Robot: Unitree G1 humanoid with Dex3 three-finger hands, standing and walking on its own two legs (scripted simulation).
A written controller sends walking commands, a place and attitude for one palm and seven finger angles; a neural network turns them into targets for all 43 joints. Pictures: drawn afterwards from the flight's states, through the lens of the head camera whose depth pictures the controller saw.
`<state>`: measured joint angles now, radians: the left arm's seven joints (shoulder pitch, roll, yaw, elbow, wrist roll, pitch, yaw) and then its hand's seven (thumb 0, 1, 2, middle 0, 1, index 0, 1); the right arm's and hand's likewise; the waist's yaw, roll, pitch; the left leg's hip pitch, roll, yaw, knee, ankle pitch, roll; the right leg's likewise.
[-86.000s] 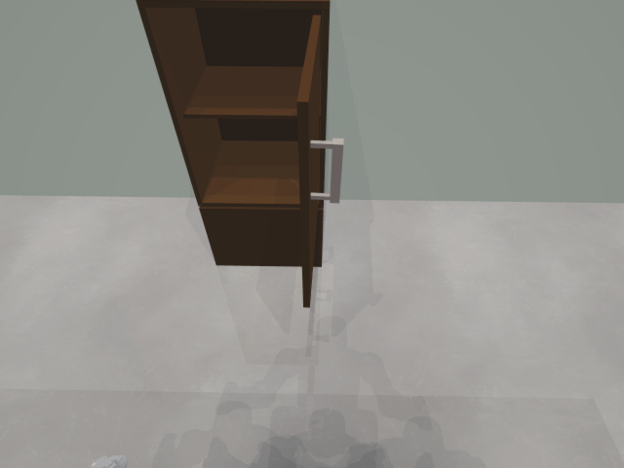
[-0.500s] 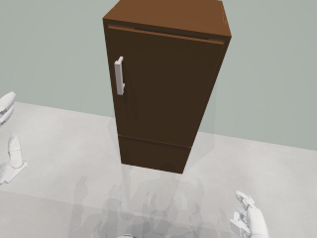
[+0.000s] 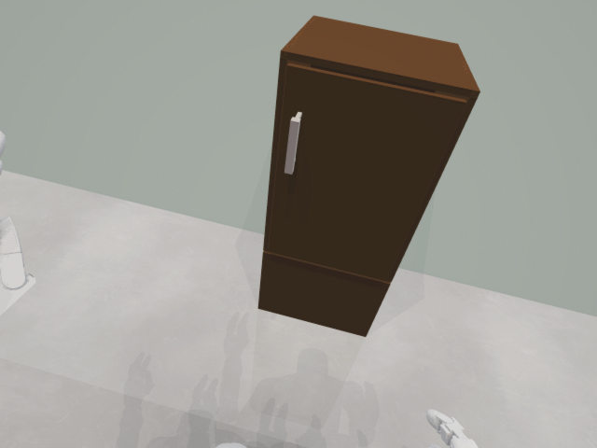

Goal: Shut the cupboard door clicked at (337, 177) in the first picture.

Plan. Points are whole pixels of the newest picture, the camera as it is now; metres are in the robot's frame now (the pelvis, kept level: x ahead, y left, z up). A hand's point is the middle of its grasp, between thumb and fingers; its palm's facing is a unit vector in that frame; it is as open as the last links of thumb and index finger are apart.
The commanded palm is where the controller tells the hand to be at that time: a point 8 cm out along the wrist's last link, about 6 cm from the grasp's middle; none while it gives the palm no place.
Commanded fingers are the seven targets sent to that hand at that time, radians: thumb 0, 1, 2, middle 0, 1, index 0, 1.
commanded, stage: stop stepping back and stand still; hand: left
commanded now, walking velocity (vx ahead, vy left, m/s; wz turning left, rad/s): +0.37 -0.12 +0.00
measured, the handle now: (294, 143) +0.79 +0.10 +0.04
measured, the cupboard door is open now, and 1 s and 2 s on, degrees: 0 0 0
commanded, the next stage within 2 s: let the arm hang, fingers relaxed in 1.12 s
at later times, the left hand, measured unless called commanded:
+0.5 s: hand (36, 273) +0.19 +0.29 +0.19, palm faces +0.46 -0.70 -0.54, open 7.4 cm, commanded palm +0.14 +0.30 +0.20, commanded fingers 0.00 0.90 0.90 -0.20 -0.30 -0.20 -0.30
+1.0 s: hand (107, 263) +0.23 +0.25 +0.18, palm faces +0.37 -0.77 -0.53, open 7.4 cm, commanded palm +0.18 +0.29 +0.20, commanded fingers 0.00 0.90 0.90 -0.20 -0.30 -0.20 -0.30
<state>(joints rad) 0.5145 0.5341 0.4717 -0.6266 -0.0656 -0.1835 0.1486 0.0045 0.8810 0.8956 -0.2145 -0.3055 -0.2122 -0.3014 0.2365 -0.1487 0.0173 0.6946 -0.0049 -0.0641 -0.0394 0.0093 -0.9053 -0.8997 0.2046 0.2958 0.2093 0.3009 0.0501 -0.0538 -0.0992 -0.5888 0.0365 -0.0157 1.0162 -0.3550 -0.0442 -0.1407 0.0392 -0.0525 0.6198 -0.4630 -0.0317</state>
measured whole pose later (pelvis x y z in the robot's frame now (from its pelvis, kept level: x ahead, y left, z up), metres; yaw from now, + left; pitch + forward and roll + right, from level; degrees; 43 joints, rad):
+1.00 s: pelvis +0.02 -0.01 +0.02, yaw -2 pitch +2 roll +0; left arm 0.59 0.42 0.41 -0.44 -0.05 -0.18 0.15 0.01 0.89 0.90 -0.21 -0.30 -0.21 -0.30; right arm 0.21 -0.19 0.01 0.61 0.02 -0.07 -0.06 0.01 -0.91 -0.90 0.20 0.30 0.21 0.30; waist -0.01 0.05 -0.02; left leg -0.34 0.07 0.08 0.54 -0.22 -0.02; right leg -0.15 0.02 -0.07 0.50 -0.38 -0.04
